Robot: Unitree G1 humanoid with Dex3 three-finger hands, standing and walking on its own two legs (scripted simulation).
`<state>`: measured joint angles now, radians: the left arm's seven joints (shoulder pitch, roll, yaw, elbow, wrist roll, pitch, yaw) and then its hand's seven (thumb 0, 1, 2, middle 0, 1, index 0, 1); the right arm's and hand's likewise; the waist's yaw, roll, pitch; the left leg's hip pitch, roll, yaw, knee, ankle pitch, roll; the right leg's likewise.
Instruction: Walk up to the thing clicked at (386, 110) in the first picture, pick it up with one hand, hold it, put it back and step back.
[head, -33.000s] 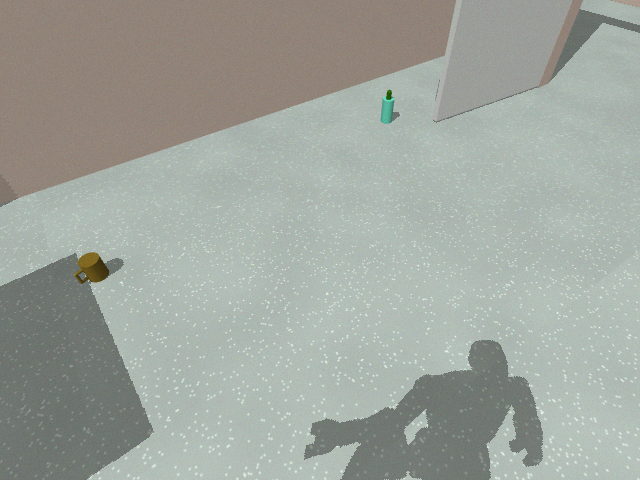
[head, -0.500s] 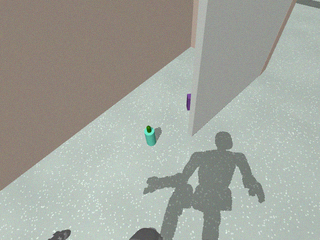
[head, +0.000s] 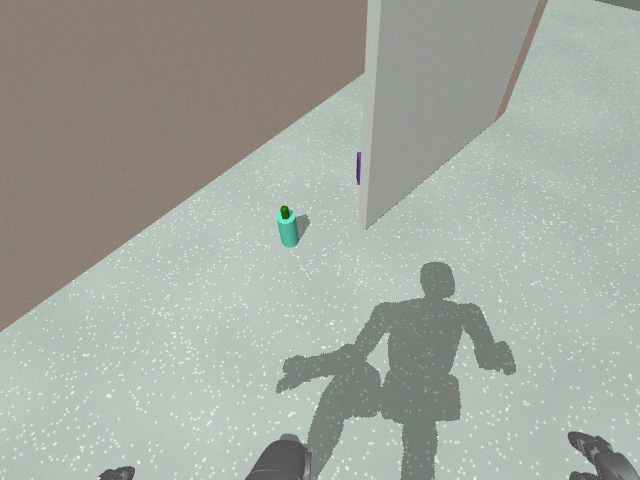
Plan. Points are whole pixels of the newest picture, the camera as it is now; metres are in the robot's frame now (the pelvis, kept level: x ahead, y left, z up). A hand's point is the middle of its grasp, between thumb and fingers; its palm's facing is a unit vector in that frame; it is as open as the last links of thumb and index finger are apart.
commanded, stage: step back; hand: left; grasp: from the side
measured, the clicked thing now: (287, 224) +0.99 +0.23 -0.65
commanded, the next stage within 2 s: stand in 1.14 s
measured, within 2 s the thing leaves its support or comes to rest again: neither
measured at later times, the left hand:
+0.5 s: hand out of the picture -0.04 +0.29 -0.13, palm faces +0.08 -0.92 -0.39, open 7.4 cm
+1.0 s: hand out of the picture +0.03 +0.29 -0.13, palm faces +0.10 -0.93 -0.35, open 7.4 cm
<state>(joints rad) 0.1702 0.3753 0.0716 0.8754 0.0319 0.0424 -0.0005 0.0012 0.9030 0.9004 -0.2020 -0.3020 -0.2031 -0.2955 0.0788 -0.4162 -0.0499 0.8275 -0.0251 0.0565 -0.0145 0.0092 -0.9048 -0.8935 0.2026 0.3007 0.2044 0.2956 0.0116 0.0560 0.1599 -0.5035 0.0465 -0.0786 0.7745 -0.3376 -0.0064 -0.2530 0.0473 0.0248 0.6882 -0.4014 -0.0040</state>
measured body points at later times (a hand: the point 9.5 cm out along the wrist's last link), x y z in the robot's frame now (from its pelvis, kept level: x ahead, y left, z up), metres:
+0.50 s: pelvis -0.08 +0.00 +0.02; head -0.08 +0.00 +0.47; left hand -0.05 +0.33 -0.10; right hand +0.00 -0.30 -0.11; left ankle -0.08 +0.12 -0.71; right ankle -0.04 -0.12 -0.71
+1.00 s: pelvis -0.03 +0.02 +0.02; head -0.02 +0.03 +0.47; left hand +0.03 +0.34 -0.11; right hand +0.08 -0.27 -0.10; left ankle -0.04 +0.13 -0.71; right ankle -0.03 -0.12 -0.71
